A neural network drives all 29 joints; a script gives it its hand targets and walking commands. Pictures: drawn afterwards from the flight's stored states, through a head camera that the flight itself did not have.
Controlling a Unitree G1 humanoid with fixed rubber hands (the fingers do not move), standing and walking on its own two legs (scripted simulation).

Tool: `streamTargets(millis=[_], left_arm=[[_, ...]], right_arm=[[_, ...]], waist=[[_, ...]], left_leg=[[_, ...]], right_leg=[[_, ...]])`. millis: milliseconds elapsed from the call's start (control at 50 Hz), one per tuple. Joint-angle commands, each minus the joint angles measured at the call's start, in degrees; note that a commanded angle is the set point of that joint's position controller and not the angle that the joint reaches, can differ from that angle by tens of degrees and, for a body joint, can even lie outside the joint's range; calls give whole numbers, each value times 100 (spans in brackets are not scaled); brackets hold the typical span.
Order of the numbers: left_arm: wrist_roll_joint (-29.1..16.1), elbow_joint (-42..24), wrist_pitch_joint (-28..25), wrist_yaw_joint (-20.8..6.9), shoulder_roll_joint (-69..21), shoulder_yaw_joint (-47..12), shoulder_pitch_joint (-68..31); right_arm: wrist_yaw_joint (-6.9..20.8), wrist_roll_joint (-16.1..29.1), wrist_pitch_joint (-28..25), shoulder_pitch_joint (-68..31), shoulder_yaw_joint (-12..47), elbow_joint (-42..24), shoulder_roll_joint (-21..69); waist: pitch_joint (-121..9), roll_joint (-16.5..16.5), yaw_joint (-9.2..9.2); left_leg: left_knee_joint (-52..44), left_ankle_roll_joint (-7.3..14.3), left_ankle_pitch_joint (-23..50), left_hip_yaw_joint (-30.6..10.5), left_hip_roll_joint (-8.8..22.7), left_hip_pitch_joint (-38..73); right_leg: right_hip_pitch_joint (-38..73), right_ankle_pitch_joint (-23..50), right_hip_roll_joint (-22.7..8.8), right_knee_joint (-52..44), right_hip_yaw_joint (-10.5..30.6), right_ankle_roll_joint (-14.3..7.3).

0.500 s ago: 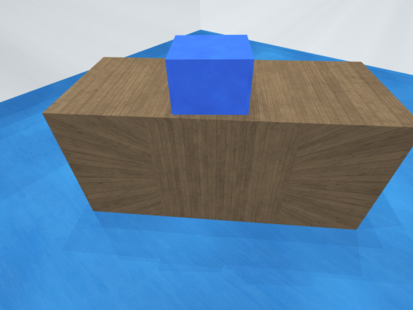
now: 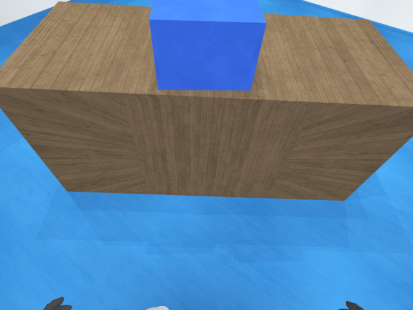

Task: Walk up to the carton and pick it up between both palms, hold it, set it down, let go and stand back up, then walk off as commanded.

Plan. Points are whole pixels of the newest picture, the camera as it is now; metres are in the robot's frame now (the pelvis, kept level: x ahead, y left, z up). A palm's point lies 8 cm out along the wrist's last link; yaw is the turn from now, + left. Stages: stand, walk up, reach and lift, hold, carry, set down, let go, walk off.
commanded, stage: stand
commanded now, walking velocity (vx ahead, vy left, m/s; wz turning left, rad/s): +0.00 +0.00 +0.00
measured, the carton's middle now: (204, 35) +0.92 +0.02 +0.04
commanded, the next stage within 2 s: none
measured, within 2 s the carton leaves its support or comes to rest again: neither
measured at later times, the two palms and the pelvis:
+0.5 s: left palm out of the picture +0.10 +0.25 -0.11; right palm out of the picture +0.11 -0.27 -0.11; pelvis +0.03 -0.01 +0.02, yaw +1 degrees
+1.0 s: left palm out of the picture +0.05 +0.24 -0.12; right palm out of the picture +0.07 -0.25 -0.12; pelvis +0.03 -0.01 +0.02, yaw +1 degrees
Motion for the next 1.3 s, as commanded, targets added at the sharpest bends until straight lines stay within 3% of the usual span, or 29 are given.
streamTargets(millis=[0, 20, 40, 60, 80, 100, 120, 140, 160, 200, 220, 300, 340, 380, 440, 460, 480, 500, 520, 540, 560, 600, 740, 800, 900, 920, 1060, 1140, 1280], left_arm=[[-8, 239, 9, 7, 313, 68, 557], [-16, 331, 33, -44, 118, -18, 678], [25, 496, 25, -44, 27, -54, 649], [108, 459, 40, -71, 284, -5, 277], [127, 367, 33, -77, 591, 59, -103], [150, 320, 5, -139, 398, -5, -208], [112, 428, -32, -185, 265, -50, -337], [147, 514, -45, -185, 421, 8, -461], [142, 566, -46, -157, 314, -31, -464], [112, 697, -103, -89, 411, 7, -232], [55, 877, -114, -71, 236, -38, -120], [96, 1017, -123, -31, 81, -52, -6], [68, 1080, -142, 18, 22, -22, -154], [75, 1160, -101, 35, -211, -90, 36], [110, 1205, -87, 37, -38, -38, -153], [142, 1170, -80, 36, 2, -32, -283], [106, 1261, -82, 23, 27, -9, -111], [128, 1235, -82, 48, -13, -27, -255], [118, 1236, -81, 73, 109, -2, -252], [105, 1259, -125, 39, 30, 25, -277], [140, 1266, -115, 58, -12, 6, -292], [71, 1304, -137, 51, -276, -47, -226], [98, 1386, -100, 61, -326, -25, -43], [128, 1446, -105, 88, -387, -28, -45], [134, 1495, -134, 74, -492, -30, 38], [130, 1535, -129, 75, -272, 36, 140], [131, 1665, -109, 118, -631, -12, 380], [132, 1668, -148, 121, -627, -9, 430], [150, 1674, -189, 114, -476, 48, 637]], right_arm=[[-80, -3, 94, 111, -90, 35, -590], [-49, 5, 140, -37, -53, 87, -466], [-9, 13, 192, -202, -15, 121, -374], [24, 65, 188, -342, 39, 116, -211], [63, 152, 245, -183, 55, 198, -166], [31, 167, 291, -538, 6, 275, -354], [24, 141, 313, -484, -32, 320, -386], [30, 124, 317, -427, -38, 421, -404], [33, 95, 283, -348, -47, 501, -412], [-38, 67, 181, -419, -126, 707, -623], [-34, 49, 167, -359, -26, 846, -215], [-87, 39, 94, -557, -12, 999, -69], [-107, 29, 68, -433, 4, 1158, 45], [-79, 5, 77, -694, 55, 1222, 155], [-88, 5, 104, -680, -12, 1331, 63], [-130, 10, 120, -687, -51, 1350, 34], [-112, 31, 139, -608, -47, 1412, -28], [-98, 20, 132, -537, -85, 1430, -56], [-98, -3, 112, -547, -29, 1463, 170], [-110, -13, 104, -579, -88, 1502, 2], [-102, 0, 101, -499, -59, 1547, 93], [-118, -17, 77, -466, -37, 1622, 271], [-133, -48, 107, -144, -40, 1777, 388], [-140, -37, 47, -322, -138, 1696, 71], [-204, -49, 24, -217, -80, 1797, 312], [-177, -27, 24, -85, -44, 1811, 498], [-206, -38, 41, 108, -41, 1896, 696], [-189, -80, 51, 78, -62, 1870, 580], [-210, -43, -22, 343, -120, 1924, 505]], waist=[[-1381, 1107, -45], [-1339, 1239, 24], [-1372, 919, 147], [-1275, 328, 92], [-1186, -177, -157], [-1067, 234, -48], [-885, 250, -220], [-693, -84, -238], [-516, -121, -258], [-536, -19, -79], [-657, -215, -161], [-1116, 172, -2], [-1179, 314, -104], [-1232, 179, 98], [-883, 90, 91], [-870, 358, 17], [-879, 181, 42], [-819, 346, -78], [-765, 18, -37], [-940, -18, 60], [-865, 100, -77], [-960, 333, -23], [-909, 74, -29], [-872, 343, -43], [-923, 265, 29], [-935, 75, -30], [-748, 512, -82], [-823, 50, -30], [-966, 199, -12]], left_leg=[[-860, 658, 3269, -1129, 1312, 1174], [-817, 564, 3178, -950, 1144, 1008], [-725, 415, 2949, -938, 1048, 880], [-514, 150, 2531, -640, 800, 765], [-593, 50, 1894, -436, 403, 1090], [-842, 71, 1167, -414, 287, 1356], [-1129, 76, 534, -412, 280, 1385], [-1294, 61, 437, -513, 356, 1444], [-1294, 75, 559, -635, 498, 1444], [-1220, 83, 888, -657, 584, 1255], [-1256, 128, 1267, -614, 611, 1267], [-1300, 136, 1774, -579, 620, 1365], [-1261, 146, 1786, -498, 564, 1330], [-1383, 155, 1857, -572, 616, 1143], [-1426, 36, 1436, -478, 521, 981], [-1449, 19, 1367, -474, 523, 1020], [-1460, 50, 1128, -521, 510, 979], [-1498, 9, 864, -493, 470, 965], [-1527, 16, 834, -552, 507, 838], [-1465, -9, 925, -508, 482, 921], [-1485, 7, 886, -507, 495, 974], [-1498, 20, 986, -535, 515, 930], [-1401, -26, 497, -529, 450, 728], [-1459, 22, 686, -592, 530, 768], [-1467, 53, 819, -580, 539, 693], [-1396, 32, 861, -557, 539, 712], [-1440, 15, 273, -539, 464, 650], [-1434, 53, 595, -606, 518, 656], [-1353, 35, 575, -535, 455, 608]], right_leg=[[138, 283, 5, -1165, -220, -76], [482, 1028, 69, -1766, -364, -45], [896, 2325, 47, -2667, -293, -61], [904, 2988, -410, -3005, 259, -185], [461, 3484, -748, -2998, 605, -312], [38, 3251, -731, -3006, 516, -319], [-177, 2582, -618, -2913, 353, -296], [-329, 2036, -518, -2956, 252, -241], [-339, 1796, -412, -3031, 171, -124], [-15, 2071, -414, -3076, 197, -45], [160, 2435, -410, -3083, 142, -35], [654, 2950, -402, -3001, -15, -46], [729, 3094, -445, -2964, 99, -107], [896, 3106, -417, -2906, -22, -83], [668, 2760, -437, -3030, -34, -116], [569, 2710, -457, -3077, 7, -124], [539, 2407, -384, -3160, 37, -83], [411, 2203, -396, -3205, 93, -97], [497, 2025, -397, -3224, 51, -81], [507, 2059, -427, -3266, 83, -108], [412, 2105, -437, -3303, 94, -122], [532, 2269, -415, -3209, 97, -158], [325, 1808, -325, -3154, 71, -123], [241, 2121, -380, -3133, 131, -155], [404, 2213, -333, -3113, 35, -139], [385, 2203, -296, -3095, 9, -125], [119, 1908, -282, -3118, 75, -150], [106, 2036, -300, -3092, -1, -99], [235, 2050, -317, -3076, 25, -137]])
